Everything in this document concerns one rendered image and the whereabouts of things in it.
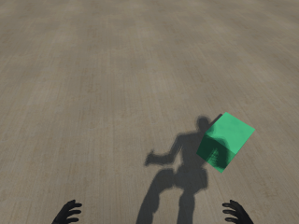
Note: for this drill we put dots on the robot left hand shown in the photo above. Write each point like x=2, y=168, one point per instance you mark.
x=62, y=217

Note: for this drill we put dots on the carton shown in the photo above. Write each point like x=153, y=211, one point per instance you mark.
x=223, y=140

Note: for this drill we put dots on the robot right hand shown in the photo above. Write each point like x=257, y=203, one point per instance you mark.
x=240, y=213

